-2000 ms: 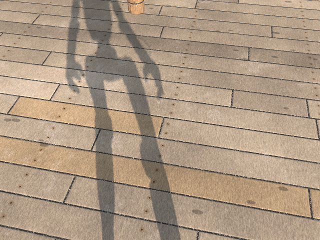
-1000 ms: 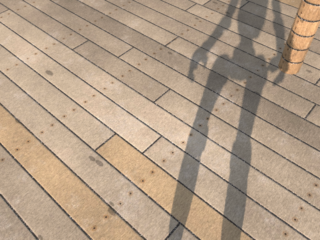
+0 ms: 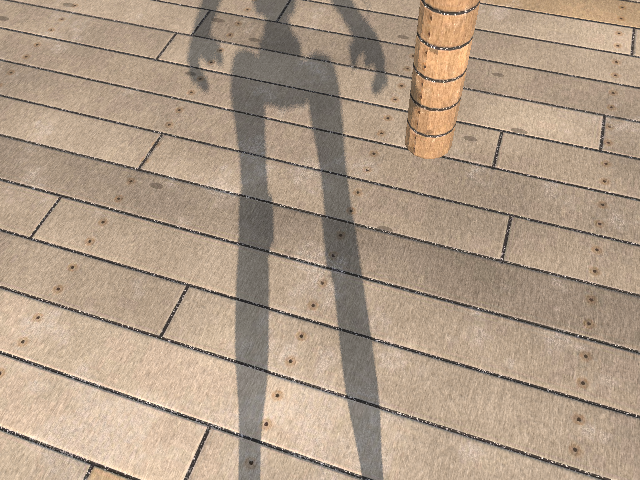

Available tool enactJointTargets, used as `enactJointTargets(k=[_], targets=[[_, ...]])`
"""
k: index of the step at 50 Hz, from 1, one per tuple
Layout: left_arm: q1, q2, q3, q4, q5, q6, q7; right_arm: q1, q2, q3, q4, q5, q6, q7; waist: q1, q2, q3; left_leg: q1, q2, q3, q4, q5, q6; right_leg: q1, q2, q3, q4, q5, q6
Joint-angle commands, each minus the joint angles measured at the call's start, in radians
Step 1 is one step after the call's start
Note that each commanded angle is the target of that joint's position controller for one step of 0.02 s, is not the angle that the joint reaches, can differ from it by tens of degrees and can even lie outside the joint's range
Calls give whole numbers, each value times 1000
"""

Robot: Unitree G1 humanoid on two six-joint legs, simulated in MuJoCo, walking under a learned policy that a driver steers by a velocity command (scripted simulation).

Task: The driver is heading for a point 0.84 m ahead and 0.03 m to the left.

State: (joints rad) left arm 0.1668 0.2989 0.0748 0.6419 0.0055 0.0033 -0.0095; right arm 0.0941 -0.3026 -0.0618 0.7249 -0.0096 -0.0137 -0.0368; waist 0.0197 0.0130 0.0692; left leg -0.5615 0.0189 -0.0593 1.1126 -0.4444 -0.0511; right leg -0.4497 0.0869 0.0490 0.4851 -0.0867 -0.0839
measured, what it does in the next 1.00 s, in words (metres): walks ahead: left foot, then right foot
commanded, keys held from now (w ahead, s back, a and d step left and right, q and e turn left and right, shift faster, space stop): e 0.04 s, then w+e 0.10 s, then w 0.58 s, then w+q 0.28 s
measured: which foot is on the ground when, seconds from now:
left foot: up 0.00-0.24, down 0.26-0.70, up 0.72-1.00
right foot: down 0.00-0.26, up 0.28-0.66, down 0.68-1.00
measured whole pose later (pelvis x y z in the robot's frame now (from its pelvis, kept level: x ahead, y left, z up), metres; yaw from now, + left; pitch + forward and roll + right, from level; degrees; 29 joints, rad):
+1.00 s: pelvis +0.33 -0.07 +0.01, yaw -6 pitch +1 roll -2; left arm 0.34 0.26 0.07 0.80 0.01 -0.09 -0.01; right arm 0.19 -0.30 -0.06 0.74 0.02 -0.05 0.01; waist 0.05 0.05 0.01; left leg -0.72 0.10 -0.07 0.89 -0.03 0.00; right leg -0.02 0.05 -0.13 0.23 -0.23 -0.04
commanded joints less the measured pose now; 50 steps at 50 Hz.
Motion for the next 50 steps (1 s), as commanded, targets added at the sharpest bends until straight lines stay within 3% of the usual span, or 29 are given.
enactJointTargets(k=[1,2,5,9,12,13,14,15,16,17,19,21,25,29,31,33,34,35,36,37,38,39,40,42,44,47,50], targets=[[-17,172,51,-83,-2,-5,25,94,-77,-22,-32,-5,5,-10,-39,-93,-235,32,-4,-27,-113,58,-14,176,-249,316,-155,173,-174],[-17,175,53,-86,-6,0,31,83,-72,-19,-33,-4,6,-10,-34,-97,-239,39,-8,-33,-147,83,-20,173,-241,322,-156,112,-167],[-32,170,51,-99,-16,11,42,47,-76,-19,-48,4,4,2,-21,-148,-220,73,-20,-26,-266,140,-19,120,-206,375,-215,-342,-143],[8,158,45,-93,-14,12,35,53,-82,-21,-53,13,-28,21,-6,-182,-203,170,-37,7,-413,97,9,118,-212,420,-206,-479,-127],[20,110,23,-79,-15,15,31,152,-55,-20,-19,11,-52,35,-63,-157,-159,385,-25,51,-645,166,70,7,-158,378,-142,-573,-72],[8,60,7,-85,-13,12,31,224,-90,-28,-4,-2,-59,32,-88,-65,-142,480,102,-89,-746,60,116,-101,-95,303,23,-568,-17],[7,2,-7,-103,-20,-2,30,271,-170,-41,7,-24,-59,30,-75,150,-119,544,279,-389,-875,-194,204,-273,46,91,312,-480,43],[-37,77,12,-137,-30,-26,27,257,-222,-62,7,-39,-67,39,-69,230,-7,454,378,-638,-960,-362,304,-412,4,128,448,-437,40],[-21,124,25,-118,-31,-38,21,201,-173,-51,-10,-16,-75,32,-42,172,36,453,357,-582,-956,-337,297,-448,-29,162,513,-341,42],[4,130,30,-90,-24,-43,15,182,-134,-41,-12,3,-77,26,-29,141,29,480,307,-482,-943,-244,261,-448,-42,148,530,-269,53],[-9,103,25,-77,-10,-52,6,202,-117,-33,-3,12,-75,21,-39,121,8,505,252,-351,-950,-92,226,-430,-77,93,531,-161,74],[-47,63,14,-80,-10,-58,0,242,-105,-26,11,9,-76,21,-59,116,-8,488,215,-248,-967,46,222,-379,-103,20,511,-71,93],[-156,7,-10,-107,-20,-70,-10,301,-120,-27,37,18,-66,22,-114,135,-2,460,181,-114,-970,222,217,-248,-118,-49,275,8,113],[-216,17,-11,-120,-34,-81,-30,349,-161,-33,62,30,-56,32,-141,145,13,463,207,-94,-942,276,224,-121,-96,-86,103,-23,101],[-211,35,-7,-124,-39,-87,-38,358,-172,-37,73,39,-48,34,-125,154,18,489,240,-116,-915,319,221,-71,-92,-84,45,-56,70],[-96,72,12,-92,-35,-89,-33,332,-183,-39,76,45,-40,31,-39,146,-40,485,231,-79,-803,562,192,122,-64,-104,-30,-42,25],[37,116,35,-51,-31,-87,-23,331,-159,-31,76,42,-42,30,26,109,-131,442,181,-18,-635,695,164,325,-67,-94,-46,-36,-6],[233,179,53,-19,-15,-81,-10,308,-101,-6,43,17,-49,29,114,-2,-297,247,132,31,-326,521,120,635,-251,108,-10,-49,-72],[297,270,68,4,-7,-74,-12,377,-1,24,4,16,-73,28,76,-321,-406,-119,-29,60,9,-45,59,878,-475,565,-121,-258,-216],[292,176,44,7,-8,-76,-13,327,-101,-1,18,43,-90,30,106,-233,-357,-226,7,-56,145,-106,65,815,-476,623,-185,-354,-210],[233,134,27,9,-11,-78,-10,254,-138,-14,-1,61,-96,37,91,-188,-229,-276,49,-47,169,-23,80,711,-447,475,-193,-301,-175],[174,106,16,5,-8,-79,-10,220,-125,-11,0,53,-94,38,64,-119,-169,-240,86,-29,135,61,82,595,-401,364,-215,-215,-152],[125,81,9,7,-3,-82,-13,200,-111,-12,-1,38,-88,39,37,-101,-113,-216,107,-26,87,119,76,499,-365,288,-250,-145,-144],[76,58,7,16,5,-96,-13,232,-74,-11,14,40,-64,44,-13,-128,-80,-128,125,-37,50,184,66,379,-332,178,-311,-42,-133],[67,64,12,38,2,-114,-12,225,-48,-7,11,39,-43,42,-33,-100,-48,-137,118,-48,19,226,49,330,-332,91,-345,71,-134],[75,83,20,68,6,-121,-4,161,-38,-5,-16,31,-40,43,-28,-69,-20,-172,103,-63,-126,372,37,328,-321,-18,-362,167,-121],[82,104,22,86,0,-120,5,54,-22,6,-48,28,-48,63,8,-57,8,-110,83,6,-331,534,53,315,-296,-120,-382,178,-89]])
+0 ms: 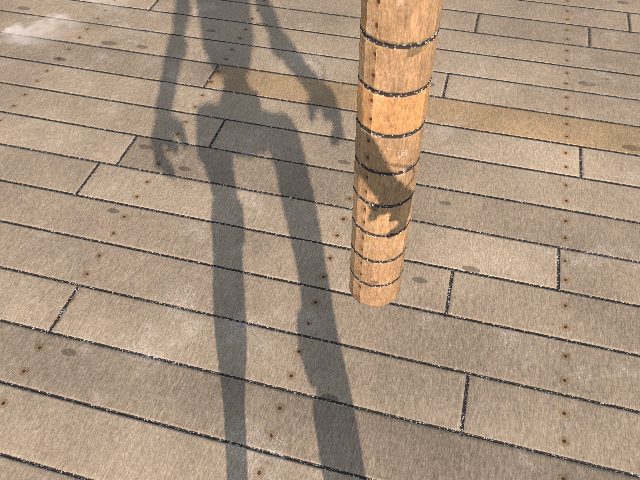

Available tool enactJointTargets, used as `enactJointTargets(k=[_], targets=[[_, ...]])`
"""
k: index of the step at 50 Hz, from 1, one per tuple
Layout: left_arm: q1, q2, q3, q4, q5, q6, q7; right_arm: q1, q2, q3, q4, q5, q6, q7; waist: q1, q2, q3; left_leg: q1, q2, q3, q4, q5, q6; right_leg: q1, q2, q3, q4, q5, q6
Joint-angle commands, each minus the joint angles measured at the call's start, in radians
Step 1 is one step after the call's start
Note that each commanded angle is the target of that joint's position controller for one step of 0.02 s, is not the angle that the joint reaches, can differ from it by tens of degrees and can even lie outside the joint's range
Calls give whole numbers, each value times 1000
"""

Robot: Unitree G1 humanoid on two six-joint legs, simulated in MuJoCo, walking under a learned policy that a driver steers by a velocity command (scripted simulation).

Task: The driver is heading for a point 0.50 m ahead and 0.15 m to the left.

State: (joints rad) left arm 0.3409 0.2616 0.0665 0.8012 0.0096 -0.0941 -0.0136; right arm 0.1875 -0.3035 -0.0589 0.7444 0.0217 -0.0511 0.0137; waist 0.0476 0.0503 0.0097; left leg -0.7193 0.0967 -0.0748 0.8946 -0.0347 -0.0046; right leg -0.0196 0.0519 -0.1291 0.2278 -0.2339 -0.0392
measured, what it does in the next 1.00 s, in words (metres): walks ahead, turning left: left foot, then right foot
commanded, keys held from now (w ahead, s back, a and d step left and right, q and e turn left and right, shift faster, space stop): w+q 0.46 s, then no key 0.54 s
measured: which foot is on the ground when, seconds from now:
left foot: up 0.00-0.18, down 0.20-0.68, up 0.70-0.94, down 0.96-1.00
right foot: down 0.00-0.22, up 0.24-0.64, down 0.66-1.00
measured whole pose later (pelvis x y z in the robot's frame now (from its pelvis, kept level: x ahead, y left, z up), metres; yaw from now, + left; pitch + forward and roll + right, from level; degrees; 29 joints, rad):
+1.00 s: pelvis +0.47 +0.08 -0.01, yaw +22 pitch +0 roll -1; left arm 0.14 0.21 0.01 0.80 0.02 -0.04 -0.03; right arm 0.22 -0.26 -0.04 0.73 -0.02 0.06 -0.03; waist 0.00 0.01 0.04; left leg -0.28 0.04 -0.09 0.57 -0.28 -0.04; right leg -0.34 0.04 0.00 0.49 -0.15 -0.02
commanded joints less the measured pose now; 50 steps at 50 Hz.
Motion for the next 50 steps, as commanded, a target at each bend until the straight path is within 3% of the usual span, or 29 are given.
enactJointTargets(k=[1,5,7,8,10,11,12,13,14,15,16,17,19,22,25,29,31,33,34,35,36,37,39,41,43,45,47,49,50], targets=[[-71,151,33,-62,-7,-21,13,-80,-13,8,-84,-4,-12,19,-3,-84,79,54,1,40,-158,145,14,-98,-271,43,-128,326,-129],[-14,182,44,-22,-24,7,20,-175,-22,8,-148,0,-12,45,20,-76,96,10,-17,77,-266,74,59,73,-320,1,-64,428,-106],[-18,208,50,-21,-26,25,27,-165,-47,-4,-171,-1,-8,54,-6,-105,55,77,-67,134,-279,-31,92,131,-326,-30,44,716,-83],[-21,226,55,-24,-27,35,33,-125,-69,-16,-171,-2,-3,55,-34,-131,11,150,-105,166,-270,-91,113,150,-323,-43,135,893,-71],[-39,227,49,-34,-27,49,45,141,-159,-69,-117,2,6,38,-184,-117,-135,542,-175,169,-336,-75,178,15,-272,-80,518,950,-25],[-4,167,27,-59,1,38,46,262,-238,-90,-97,6,20,17,-202,51,-230,858,-5,-98,-330,-21,243,-263,-209,-75,837,462,18],[62,67,-11,-107,3,7,25,206,-289,-89,-127,8,8,20,-93,252,-360,1142,227,-705,-501,-227,459,-661,16,86,1182,-339,68],[-45,169,10,-111,-27,-30,5,226,-201,-67,-139,-2,1,23,-171,87,-390,1139,217,-721,-582,-319,408,-753,-44,264,1215,-300,42],[-129,179,10,-144,-55,-46,-3,190,-165,-55,-138,-8,-7,21,-162,31,-246,1011,185,-574,-597,-276,362,-782,-82,249,1159,-214,22],[-145,157,4,-148,-41,-50,4,127,-150,-49,-143,-7,-13,22,-106,-76,-140,843,143,-464,-606,-156,332,-747,-125,237,1058,-148,24],[-141,162,10,-138,-11,-46,9,82,-125,-41,-149,-10,-18,15,-71,-89,-97,727,121,-394,-625,-42,318,-688,-153,230,975,-107,34],[-113,163,13,-131,-1,-35,9,53,-126,-40,-161,-23,-18,7,-41,-64,-76,638,104,-357,-642,30,318,-624,-168,232,950,-93,43],[-94,144,8,-129,4,-6,15,32,-107,-35,-158,-16,-19,0,-17,-28,-58,545,67,-301,-664,84,321,-601,-170,215,894,-78,78],[-170,118,-4,-154,14,10,22,65,-142,-45,-139,-11,-18,-18,-35,-24,-24,472,28,-227,-680,102,303,-627,-154,192,744,74,119],[-273,94,-17,-162,12,3,24,68,-135,-38,-122,-12,3,-34,-73,15,-12,429,-40,-131,-634,153,231,-546,-103,169,483,278,120],[-347,106,-12,-176,0,-19,4,161,-133,-36,-64,-12,27,-44,-122,51,-48,506,-17,-154,-534,215,183,-453,-44,162,321,393,91],[-319,134,0,-166,7,-23,-2,157,-115,-30,-56,-17,35,-48,-102,65,-65,595,18,-209,-447,248,169,-449,-43,179,276,323,55],[-208,149,10,-128,26,-38,-8,105,-87,-21,-74,-22,41,-44,-38,63,-118,615,-31,-196,-291,333,121,-281,-47,153,163,449,6],[-133,182,13,-130,43,-45,-9,121,-54,-11,-98,-32,30,-40,-16,-24,-209,531,-85,-174,-125,150,78,-71,-183,267,225,764,-44],[-79,215,17,-120,56,-31,-6,289,-15,5,-75,-27,22,-36,-56,-261,-341,294,-198,-120,168,-407,-3,228,-425,550,284,1033,-254],[-46,136,2,-98,14,-16,-14,331,-67,0,-54,-24,25,-29,-50,-279,-419,246,-179,-150,265,-668,-35,235,-472,703,245,859,-314],[-99,119,-5,-110,-9,-4,-18,256,-126,-17,-58,-9,42,-29,-38,-190,-317,202,-139,-154,318,-634,-56,143,-429,662,206,589,-279],[-219,81,-24,-130,-2,20,-20,129,-122,-23,-81,-16,85,-40,-53,-114,-151,183,-88,-89,245,-556,-78,-69,-344,553,125,264,-207],[-291,89,-22,-131,10,40,-19,125,-72,-14,-80,-19,110,-42,-90,-181,-72,315,-59,-36,12,-516,-80,-255,-254,437,60,121,-151],[-276,110,-9,-114,12,35,-11,124,-17,2,-70,-33,106,-51,-83,-191,-97,426,-66,-5,-151,-409,-62,-280,-229,369,62,207,-143],[-281,105,-10,-102,1,34,-7,166,-21,-2,-40,-32,103,-51,-104,-186,-144,542,-74,20,-307,-210,-40,-283,-224,336,80,156,-136],[-262,74,-22,-86,-3,33,-9,135,-35,-4,-47,-50,107,-47,-99,-154,-126,613,-57,2,-399,-104,-4,-343,-195,323,63,-94,-76],[-232,95,-16,-75,4,34,-16,65,-107,-16,-80,-54,109,-48,-47,-62,-44,517,-13,-59,-422,-247,49,-363,-122,269,71,-254,3],[-256,104,-12,-75,11,36,-9,74,-87,-17,-60,-48,94,-50,-56,-45,-25,446,-38,-39,-430,-337,50,-307,-106,236,116,-192,23]])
